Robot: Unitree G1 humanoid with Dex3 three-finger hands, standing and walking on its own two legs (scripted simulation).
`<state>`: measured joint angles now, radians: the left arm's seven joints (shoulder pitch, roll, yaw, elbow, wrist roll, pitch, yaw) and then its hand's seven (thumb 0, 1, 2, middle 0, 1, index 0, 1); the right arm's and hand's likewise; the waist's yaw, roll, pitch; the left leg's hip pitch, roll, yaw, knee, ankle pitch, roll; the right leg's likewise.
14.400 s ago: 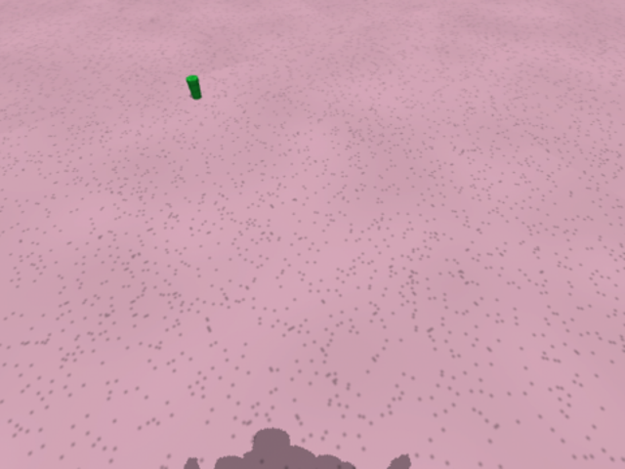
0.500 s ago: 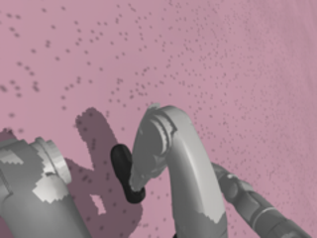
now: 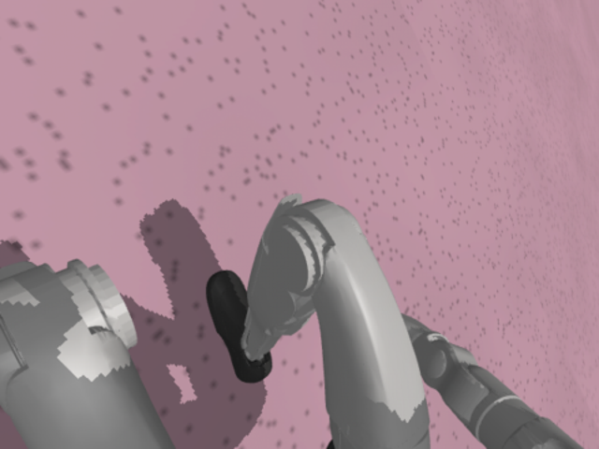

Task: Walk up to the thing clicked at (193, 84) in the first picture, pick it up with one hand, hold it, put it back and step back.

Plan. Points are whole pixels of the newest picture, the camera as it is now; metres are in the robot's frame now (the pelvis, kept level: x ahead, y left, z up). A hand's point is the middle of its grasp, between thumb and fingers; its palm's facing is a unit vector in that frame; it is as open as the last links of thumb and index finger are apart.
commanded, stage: settle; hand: left
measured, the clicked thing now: out of the picture +0.45 +0.28 -0.23
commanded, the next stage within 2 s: lift in 1.74 s
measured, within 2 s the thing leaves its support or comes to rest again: leaves its support in 0.10 s
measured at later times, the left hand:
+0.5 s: hand out of the picture +0.43 +0.32 -0.11, palm faces +0.39 -0.92 -0.04, open 10.5 cm
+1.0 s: hand out of the picture +0.42 +0.33 -0.02, palm faces +0.38 -0.92 -0.07, open 10.4 cm
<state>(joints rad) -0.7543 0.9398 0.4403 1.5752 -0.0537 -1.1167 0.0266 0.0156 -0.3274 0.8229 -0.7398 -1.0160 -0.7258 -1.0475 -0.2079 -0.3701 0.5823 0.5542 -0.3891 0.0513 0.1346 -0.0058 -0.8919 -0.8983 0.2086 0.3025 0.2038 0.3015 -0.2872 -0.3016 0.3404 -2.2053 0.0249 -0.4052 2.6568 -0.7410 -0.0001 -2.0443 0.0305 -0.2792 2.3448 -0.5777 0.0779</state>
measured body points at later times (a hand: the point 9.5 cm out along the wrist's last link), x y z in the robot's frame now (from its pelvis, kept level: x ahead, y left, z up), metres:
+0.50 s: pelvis +0.00 +0.00 +0.01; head +0.21 +0.18 +0.37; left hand +0.41 +0.37 -0.10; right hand +0.17 -0.25 -0.04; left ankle +0.08 +0.12 -0.26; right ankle +0.15 -0.12 -0.26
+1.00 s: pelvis +0.02 -0.02 +0.04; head +0.22 +0.11 +0.43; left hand +0.40 +0.38 -0.01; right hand +0.20 -0.25 -0.06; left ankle +0.08 +0.12 -0.26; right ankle +0.15 -0.12 -0.26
